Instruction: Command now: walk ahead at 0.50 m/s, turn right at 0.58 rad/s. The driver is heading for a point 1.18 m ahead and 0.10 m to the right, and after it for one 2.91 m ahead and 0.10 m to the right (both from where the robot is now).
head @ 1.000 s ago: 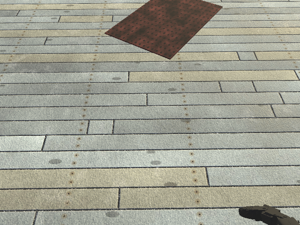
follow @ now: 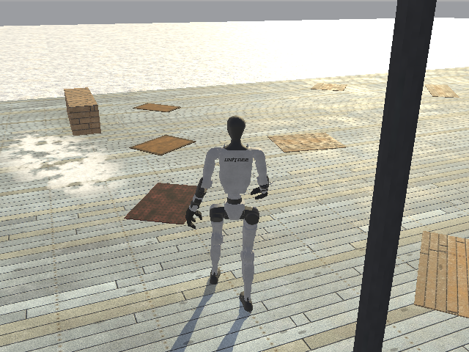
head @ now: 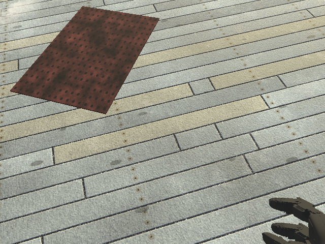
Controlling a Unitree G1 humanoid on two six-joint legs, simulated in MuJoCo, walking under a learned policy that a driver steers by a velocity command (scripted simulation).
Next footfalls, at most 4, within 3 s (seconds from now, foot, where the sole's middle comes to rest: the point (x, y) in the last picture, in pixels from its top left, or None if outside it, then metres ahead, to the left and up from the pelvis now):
0.06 left None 0.21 0.13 -0.78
0.58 right None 0.41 -0.22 -0.78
1.14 left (215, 175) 0.77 -0.10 -0.78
1.60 right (259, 131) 1.03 -0.31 -0.78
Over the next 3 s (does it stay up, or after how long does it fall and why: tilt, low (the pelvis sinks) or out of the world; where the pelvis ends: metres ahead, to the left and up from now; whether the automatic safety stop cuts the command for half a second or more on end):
stays up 1.15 -0.18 0.00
